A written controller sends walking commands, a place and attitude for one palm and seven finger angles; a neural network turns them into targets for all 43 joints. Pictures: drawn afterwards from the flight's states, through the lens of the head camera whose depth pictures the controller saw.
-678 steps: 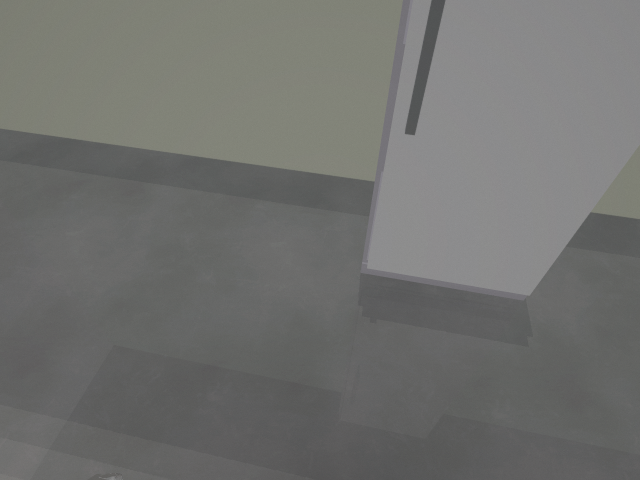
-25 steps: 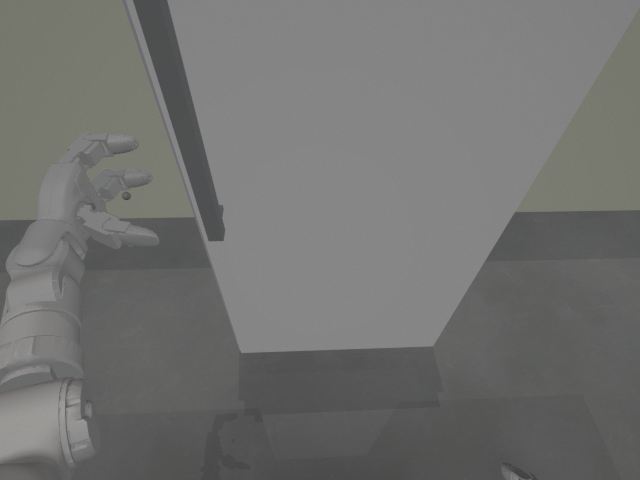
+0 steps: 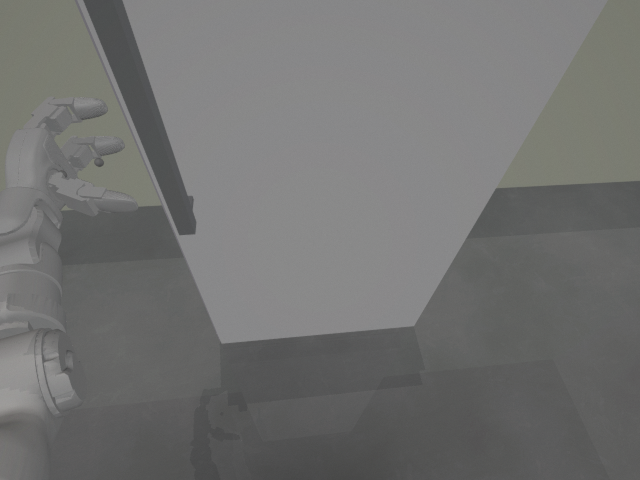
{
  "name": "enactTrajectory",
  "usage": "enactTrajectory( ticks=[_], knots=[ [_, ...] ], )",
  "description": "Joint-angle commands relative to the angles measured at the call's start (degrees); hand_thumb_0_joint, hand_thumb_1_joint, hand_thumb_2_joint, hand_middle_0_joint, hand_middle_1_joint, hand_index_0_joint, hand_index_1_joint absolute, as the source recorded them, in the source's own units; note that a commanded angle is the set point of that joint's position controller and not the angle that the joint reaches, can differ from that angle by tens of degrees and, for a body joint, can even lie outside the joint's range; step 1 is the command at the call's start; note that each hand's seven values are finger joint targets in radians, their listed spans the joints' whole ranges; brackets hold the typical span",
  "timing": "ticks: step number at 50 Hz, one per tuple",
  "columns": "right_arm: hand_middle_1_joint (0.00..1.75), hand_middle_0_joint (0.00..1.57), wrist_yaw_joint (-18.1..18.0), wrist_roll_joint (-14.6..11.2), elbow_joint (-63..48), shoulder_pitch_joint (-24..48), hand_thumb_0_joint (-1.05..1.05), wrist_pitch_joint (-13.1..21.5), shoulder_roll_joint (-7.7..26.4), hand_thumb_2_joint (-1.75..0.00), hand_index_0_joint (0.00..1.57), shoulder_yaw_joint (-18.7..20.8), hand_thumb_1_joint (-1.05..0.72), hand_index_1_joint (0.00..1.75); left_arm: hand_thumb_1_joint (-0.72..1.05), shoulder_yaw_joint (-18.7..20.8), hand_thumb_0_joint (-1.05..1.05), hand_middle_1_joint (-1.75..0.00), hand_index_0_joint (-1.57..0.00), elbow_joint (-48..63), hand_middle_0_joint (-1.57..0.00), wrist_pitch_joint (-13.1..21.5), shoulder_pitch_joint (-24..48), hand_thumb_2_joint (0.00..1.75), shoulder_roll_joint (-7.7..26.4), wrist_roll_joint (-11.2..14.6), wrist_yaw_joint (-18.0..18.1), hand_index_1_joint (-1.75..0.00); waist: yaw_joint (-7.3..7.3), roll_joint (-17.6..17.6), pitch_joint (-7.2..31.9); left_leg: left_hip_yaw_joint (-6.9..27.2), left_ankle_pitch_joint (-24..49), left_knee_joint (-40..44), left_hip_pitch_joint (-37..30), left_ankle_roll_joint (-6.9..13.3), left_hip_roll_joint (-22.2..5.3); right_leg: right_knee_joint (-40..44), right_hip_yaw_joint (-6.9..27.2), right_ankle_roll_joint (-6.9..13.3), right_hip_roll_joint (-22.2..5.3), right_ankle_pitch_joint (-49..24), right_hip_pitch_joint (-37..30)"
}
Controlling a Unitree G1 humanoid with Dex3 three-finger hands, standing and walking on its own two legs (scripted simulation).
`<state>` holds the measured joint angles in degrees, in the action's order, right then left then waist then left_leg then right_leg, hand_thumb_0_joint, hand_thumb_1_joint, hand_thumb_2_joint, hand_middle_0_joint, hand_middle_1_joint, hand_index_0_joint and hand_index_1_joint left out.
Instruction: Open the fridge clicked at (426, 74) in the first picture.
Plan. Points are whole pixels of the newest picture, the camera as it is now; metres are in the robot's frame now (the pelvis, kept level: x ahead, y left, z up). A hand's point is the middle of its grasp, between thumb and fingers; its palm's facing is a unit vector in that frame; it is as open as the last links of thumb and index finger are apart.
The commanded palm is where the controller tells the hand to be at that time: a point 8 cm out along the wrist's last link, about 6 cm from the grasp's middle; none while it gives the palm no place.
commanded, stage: move the hooked fingers beside the handle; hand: left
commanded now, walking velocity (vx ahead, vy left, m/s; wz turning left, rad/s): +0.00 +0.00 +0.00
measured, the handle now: (155, 120) +0.52 +0.20 +0.16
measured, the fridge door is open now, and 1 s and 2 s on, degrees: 0 0 0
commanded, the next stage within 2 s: feel for the door with the fingertips in 0.70 s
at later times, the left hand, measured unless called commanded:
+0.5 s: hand (104, 169) +0.45 +0.25 +0.14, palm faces +0.07 -1.00 +0.01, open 14.0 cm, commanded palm +0.42 +0.29 +0.14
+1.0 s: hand (113, 167) +0.46 +0.24 +0.14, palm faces +0.06 -1.00 +0.03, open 14.0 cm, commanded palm +0.43 +0.28 +0.14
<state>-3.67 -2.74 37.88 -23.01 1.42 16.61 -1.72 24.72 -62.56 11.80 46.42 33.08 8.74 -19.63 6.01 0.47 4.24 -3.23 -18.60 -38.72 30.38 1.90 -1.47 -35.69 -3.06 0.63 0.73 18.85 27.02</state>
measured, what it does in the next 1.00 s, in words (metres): stands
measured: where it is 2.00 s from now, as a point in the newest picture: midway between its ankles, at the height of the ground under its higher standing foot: outside the picture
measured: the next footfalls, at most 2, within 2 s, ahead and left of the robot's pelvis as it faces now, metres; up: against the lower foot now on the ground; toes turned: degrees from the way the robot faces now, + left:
none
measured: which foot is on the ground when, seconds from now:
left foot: down 0.00-1.00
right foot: down 0.00-1.00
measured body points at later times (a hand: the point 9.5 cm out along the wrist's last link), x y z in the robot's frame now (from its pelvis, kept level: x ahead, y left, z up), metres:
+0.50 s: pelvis +0.00 +0.00 +0.00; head +0.05 +0.01 +0.45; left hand +0.44 +0.30 +0.14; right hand +0.06 -0.27 -0.11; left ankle +0.00 +0.10 -0.72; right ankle -0.02 -0.11 -0.72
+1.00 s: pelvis +0.00 +0.00 +0.00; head +0.06 +0.01 +0.44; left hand +0.45 +0.29 +0.14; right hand +0.04 -0.27 -0.11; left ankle +0.00 +0.10 -0.72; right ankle -0.02 -0.11 -0.72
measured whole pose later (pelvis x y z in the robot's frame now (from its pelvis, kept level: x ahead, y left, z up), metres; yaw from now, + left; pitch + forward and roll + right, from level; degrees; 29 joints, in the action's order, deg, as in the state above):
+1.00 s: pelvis +0.00 +0.00 +0.00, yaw +0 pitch +11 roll -2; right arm -3.1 -2.9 37.3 -23.2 0.0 16.4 -1.5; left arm 22.2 -59.1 11.3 44.9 30.2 10.3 -18.4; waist 5.4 0.6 5.0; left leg -2.8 -19.6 -40.3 31.6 1.9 -1.6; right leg -36.7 -3.4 0.6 0.9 19.6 27.9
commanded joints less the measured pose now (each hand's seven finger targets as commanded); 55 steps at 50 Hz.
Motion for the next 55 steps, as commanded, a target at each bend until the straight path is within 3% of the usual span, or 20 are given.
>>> enactTrajectory(
  ticks=[1,3,8,9,12,14,17,19,22,25,27,30,32,38,39,42,46,51,53,55],
  knots=[
    [0.3,0.2,-0.5,0.1,-5.7,-4.1,0.0,0.9,9.5,-0.9,0.2,3.5,-0.9,0.3,-0.5,1.9,0.0,-1.2,-0.3,11.6,-0.3,3.3,21.9,0.3,15.8,1.5,-0.8,-1.2,-1.26,3.5,18.4,4.7,19.6,2.8,-15.0,0.4,0.1,2.7,1.4,0.5,1.5,-19.0,-2.6],
    [0.3,0.2,-0.7,0.0,-6.1,-4.1,0.0,0.5,9.9,-0.9,0.2,3.4,-0.9,0.3,-0.5,3.7,0.0,-1.2,-0.3,11.2,-0.3,3.0,22.2,0.3,18.1,2.0,-0.8,-1.2,-1.04,1.5,17.8,4.1,17.5,3.0,-12.7,0.8,0.2,3.0,1.8,0.2,1.4,-19.1,-3.9],
    [0.3,0.2,-0.6,0.2,-6.4,-4.0,0.0,0.5,9.4,-0.9,0.2,3.6,-0.9,0.3,-0.5,4.1,0.0,-1.2,-0.3,17.9,-0.3,5.3,24.3,0.3,19.0,1.4,-0.1,-1.2,-1.39,7.6,23.3,4.6,21.2,2.0,-17.7,0.4,0.2,2.1,2.0,0.6,1.6,-20.1,-3.8],
    [0.3,0.2,-0.5,0.0,-6.3,-3.5,0.0,0.6,9.0,-0.9,0.2,3.5,-0.9,0.3,-0.5,1.9,0.0,-1.2,-0.3,18.3,-0.3,5.3,25.3,0.3,16.2,1.8,-0.3,-1.2,-0.49,8.7,22.2,4.5,20.4,2.0,-18.3,0.5,0.2,2.5,2.0,0.5,1.7,-19.6,-2.7],
    [0.3,0.2,-0.9,-0.1,-5.7,-3.8,0.0,0.3,9.4,-0.9,0.2,3.3,-0.9,0.3,-0.5,1.9,0.0,-1.2,-0.3,13.8,-0.3,4.1,23.9,0.3,16.2,2.4,-0.7,-1.2,-0.12,4.3,17.9,4.5,18.0,2.3,-15.0,0.7,0.0,3.0,1.6,0.5,1.6,-18.1,-2.4],
    [0.3,0.2,-0.8,-0.2,-5.8,-3.4,0.0,0.6,9.2,-0.9,0.2,3.3,-0.9,0.3,-0.5,0.6,0.0,-1.2,-0.3,14.9,-0.3,3.6,24.7,0.3,14.9,2.0,-0.8,-1.2,-0.31,6.9,18.8,4.7,17.9,2.5,-16.2,0.6,0.2,2.9,1.7,0.5,1.5,-17.9,-1.5],
    [0.3,0.2,-0.8,-0.1,-6.0,-3.8,0.0,0.5,9.3,-0.9,0.2,3.2,-0.9,0.3,-0.5,-0.1,0.0,-1.2,-0.3,13.8,-0.3,3.1,24.1,0.3,13.9,2.2,-0.3,-1.2,-0.04,4.3,17.8,4.9,18.2,2.4,-15.4,0.6,0.1,2.9,1.3,0.6,1.5,-17.5,-1.4],
    [0.3,0.2,-0.6,0.0,-6.0,-3.4,0.0,0.7,9.2,-0.9,0.2,3.3,-0.9,0.3,-0.5,-0.3,0.0,-1.2,-0.3,15.8,-0.3,3.6,25.8,0.3,13.5,1.9,0.1,-1.2,-0.18,6.7,19.6,5.4,19.4,2.2,-17.6,0.3,0.0,2.4,1.3,0.6,1.6,-17.7,-0.4],
    [0.3,0.2,-0.5,0.2,-6.2,-3.6,0.0,0.5,9.3,-0.9,0.2,3.3,-0.9,0.3,-0.5,1.2,0.0,-1.2,-0.3,15.9,-0.3,3.9,23.4,0.3,14.4,2.4,0.8,-1.2,-1.07,4.9,20.6,5.3,20.9,1.9,-17.1,0.3,0.0,2.1,1.2,0.8,1.6,-18.8,-2.3],
    [0.3,0.2,-0.2,0.0,-6.4,-2.7,0.0,0.5,8.9,-0.9,0.2,3.1,-0.9,0.3,-0.5,-0.4,0.0,-1.2,-0.3,14.9,-0.3,3.3,23.5,0.3,12.3,1.8,1.2,-1.2,-0.75,5.8,18.2,5.3,19.2,2.1,-16.4,0.1,0.1,2.2,1.2,0.6,1.6,-17.7,-0.6],
    [0.3,0.2,-0.5,0.1,-6.4,-3.2,0.0,0.3,9.3,-0.9,0.2,3.2,-0.9,0.3,-0.5,1.5,0.0,-1.2,-0.3,14.3,-0.3,3.1,23.3,0.3,14.9,1.8,1.7,-1.2,-0.92,2.0,18.3,4.9,18.7,2.0,-14.5,0.6,0.2,2.2,1.4,0.6,1.4,-18.4,-2.7],
    [0.3,0.2,-0.5,0.0,-6.7,-2.4,0.0,0.4,8.8,-0.9,0.2,3.0,-0.9,0.3,-0.5,0.0,0.0,-1.2,-0.3,15.6,-0.3,3.5,25.4,0.3,13.7,1.1,1.6,-1.2,-0.59,6.1,18.5,4.9,18.2,2.1,-15.5,0.3,0.3,2.2,1.6,0.6,1.4,-18.0,-1.5],
    [0.3,0.2,-0.6,0.1,-6.5,-3.0,0.0,0.3,9.0,-0.9,0.2,3.0,-0.9,0.3,-0.5,0.4,0.0,-1.2,-0.3,15.5,-0.3,4.0,25.9,0.3,14.3,1.5,1.8,-1.2,-0.2,3.3,19.0,5.0,18.7,1.8,-15.4,0.5,0.2,2.2,1.5,0.6,1.4,-18.5,-2.4],
    [0.3,0.2,-0.8,0.0,-5.7,-3.2,0.0,0.5,9.2,-0.9,0.2,2.8,-0.9,0.3,-0.5,-0.2,0.0,-1.2,-0.3,12.2,-0.3,3.8,27.4,0.3,14.5,1.3,0.6,-1.2,0.49,4.9,18.0,4.9,16.9,1.8,-14.2,0.5,0.3,2.4,1.8,0.4,1.4,-17.8,-1.2],
    [0.3,0.2,-0.9,0.0,-5.6,-3.6,0.0,0.4,9.5,-0.9,0.2,3.0,-0.9,0.3,-0.5,2.0,0.0,-1.2,-0.3,12.1,-0.3,3.9,27.0,0.3,17.3,1.2,0.7,-1.2,-0.04,3.8,19.1,5.1,16.8,1.7,-13.9,0.5,0.2,2.3,1.9,0.3,1.4,-17.8,-2.0],
    [0.3,0.2,-0.6,0.1,-6.0,-3.7,0.0,0.6,8.9,-0.9,0.2,3.2,-0.9,0.3,-0.5,-2.1,0.0,-1.2,-0.3,14.8,-0.3,4.4,27.2,0.3,11.5,2.0,0.1,-1.2,0.43,6.4,21.1,5.0,20.0,1.1,-17.1,0.4,0.2,1.9,1.6,0.6,1.5,-19.2,-1.3],
    [0.3,0.2,-0.1,0.1,-5.9,-3.6,0.0,0.4,9.1,-0.9,0.2,3.5,-0.9,0.3,-0.5,-0.1,0.0,-1.2,-0.3,15.1,-0.3,3.3,22.6,0.3,12.0,3.0,0.4,-1.2,-0.9,4.7,21.1,5.1,20.8,1.3,-16.6,0.2,0.0,1.9,1.3,0.6,1.7,-19.7,-1.8],
    [0.3,0.2,0.4,0.1,-6.7,-3.0,0.0,0.3,8.6,-0.9,0.2,3.7,-0.9,0.3,-0.5,-2.2,0.0,-1.2,-0.3,19.6,-0.3,2.1,22.9,0.3,8.7,2.3,2.8,-1.2,-0.82,6.1,20.2,5.0,20.9,1.7,-17.3,0.2,0.0,1.9,1.0,0.6,1.8,-19.0,-1.0],
    [0.3,0.2,0.5,0.2,-6.6,-3.0,0.0,0.4,8.8,-0.9,0.2,3.6,-0.9,0.3,-0.5,0.2,0.0,-1.2,-0.3,20.7,-0.3,2.3,23.1,0.3,11.0,2.4,4.1,-1.2,-1.27,5.1,20.7,5.2,21.2,1.7,-16.9,0.2,0.1,1.9,1.2,0.7,1.8,-19.7,-2.4],
    [0.3,0.2,0.5,0.2,-6.6,-2.5,0.0,0.6,8.3,-0.9,0.2,3.5,-0.9,0.3,-0.5,-1.8,0.0,-1.2,-0.3,20.7,-0.3,2.2,23.5,0.3,8.3,2.0,4.9,-1.2,-0.73,4.8,19.4,4.8,19.7,1.9,-16.3,0.2,0.1,2.0,1.1,0.5,1.8,-18.8,-1.9]
  ],
)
